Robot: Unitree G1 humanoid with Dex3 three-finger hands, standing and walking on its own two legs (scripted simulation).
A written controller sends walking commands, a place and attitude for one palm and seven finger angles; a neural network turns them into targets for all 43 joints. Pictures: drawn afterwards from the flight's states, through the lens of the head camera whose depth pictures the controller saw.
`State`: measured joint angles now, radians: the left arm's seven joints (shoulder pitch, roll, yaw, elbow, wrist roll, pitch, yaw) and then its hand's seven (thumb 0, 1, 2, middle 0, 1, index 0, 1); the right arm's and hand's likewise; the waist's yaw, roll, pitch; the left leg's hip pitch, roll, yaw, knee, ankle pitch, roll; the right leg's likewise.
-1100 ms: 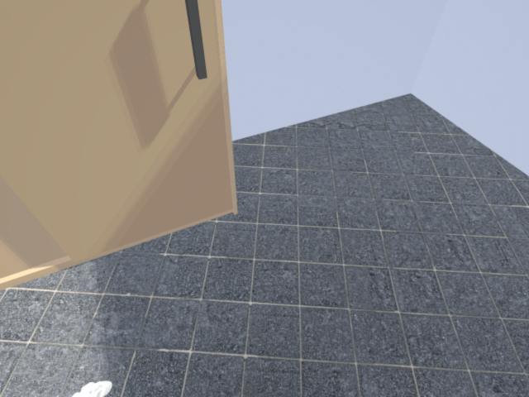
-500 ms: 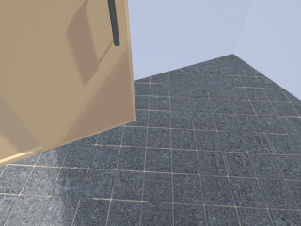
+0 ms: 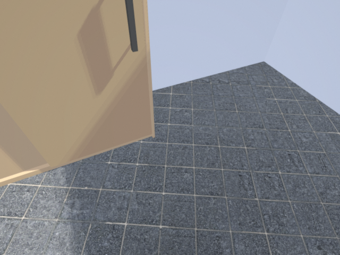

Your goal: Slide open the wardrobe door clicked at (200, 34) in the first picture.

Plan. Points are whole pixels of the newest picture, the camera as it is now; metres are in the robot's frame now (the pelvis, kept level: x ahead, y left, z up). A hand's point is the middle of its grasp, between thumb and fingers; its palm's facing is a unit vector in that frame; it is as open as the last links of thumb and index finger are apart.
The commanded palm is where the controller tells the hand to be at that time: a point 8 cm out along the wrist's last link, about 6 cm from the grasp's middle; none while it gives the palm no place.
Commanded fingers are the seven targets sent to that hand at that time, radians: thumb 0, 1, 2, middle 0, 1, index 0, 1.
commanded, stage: look at it before walking up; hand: right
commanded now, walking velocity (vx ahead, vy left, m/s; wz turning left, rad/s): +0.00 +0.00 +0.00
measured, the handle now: (128, 11) +1.00 +0.24 +0.15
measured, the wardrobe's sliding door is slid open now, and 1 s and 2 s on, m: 0.00 0.00 0.00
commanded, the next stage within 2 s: walk to a spot facing it in 0.34 s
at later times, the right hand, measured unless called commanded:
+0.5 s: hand out of the picture +0.08 -0.24 -0.16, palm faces -0.01 +0.94 -0.33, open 7.4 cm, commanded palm none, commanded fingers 0.00 -0.90 -0.90 0.20 0.30 0.20 0.30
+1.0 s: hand out of the picture +0.15 -0.20 -0.18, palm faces +0.03 +0.99 -0.16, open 7.3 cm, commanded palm none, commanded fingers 0.00 -0.90 -0.90 0.20 0.30 0.20 0.30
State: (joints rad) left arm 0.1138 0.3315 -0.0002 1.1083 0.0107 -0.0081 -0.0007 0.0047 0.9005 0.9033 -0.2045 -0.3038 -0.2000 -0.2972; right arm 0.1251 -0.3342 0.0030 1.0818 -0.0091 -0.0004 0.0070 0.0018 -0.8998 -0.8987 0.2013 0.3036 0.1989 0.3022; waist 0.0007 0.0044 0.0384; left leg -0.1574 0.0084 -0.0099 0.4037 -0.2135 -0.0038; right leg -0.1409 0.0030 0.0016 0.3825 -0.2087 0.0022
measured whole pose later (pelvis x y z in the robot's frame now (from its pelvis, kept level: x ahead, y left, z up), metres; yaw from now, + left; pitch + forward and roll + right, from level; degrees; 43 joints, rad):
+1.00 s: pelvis +0.12 -0.02 -0.01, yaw -2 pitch +0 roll +0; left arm 0.50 0.08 0.01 1.18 0.02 -0.06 0.03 0.00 0.90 0.90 -0.20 -0.30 -0.20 -0.30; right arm 0.23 -0.18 -0.05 1.06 -0.02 0.01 0.02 0.01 -0.93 -0.90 0.20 0.30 0.20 0.30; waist 0.03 0.02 0.08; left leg -0.50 0.08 0.09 0.84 -0.30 0.01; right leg 0.02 0.00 -0.05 0.34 -0.35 -0.03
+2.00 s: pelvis +0.26 +0.00 -0.01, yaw +22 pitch +0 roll +1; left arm 0.27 0.23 0.06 1.04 0.02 0.06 0.03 0.01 0.91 0.90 -0.20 -0.30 -0.19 -0.30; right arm 0.17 -0.17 -0.05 0.95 -0.02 0.02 -0.01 0.00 -0.90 -0.90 0.20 0.30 0.20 0.30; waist 0.03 -0.05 0.08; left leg -0.25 0.00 0.07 0.56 -0.31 0.02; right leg -0.43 -0.11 -0.09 1.03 -0.48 0.06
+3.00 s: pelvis +0.48 +0.11 -0.01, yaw +27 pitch -2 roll +3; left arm 0.17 0.19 0.05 1.04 0.01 -0.01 0.03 0.01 0.93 0.90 -0.20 -0.30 -0.19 -0.30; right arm 0.24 -0.15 -0.03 1.08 -0.02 -0.02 -0.03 -0.01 -0.93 -0.90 0.20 0.30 0.20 0.30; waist -0.01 -0.03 0.05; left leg -0.18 0.01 0.18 0.51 -0.30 0.02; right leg -0.37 -0.09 -0.09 0.60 -0.18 0.04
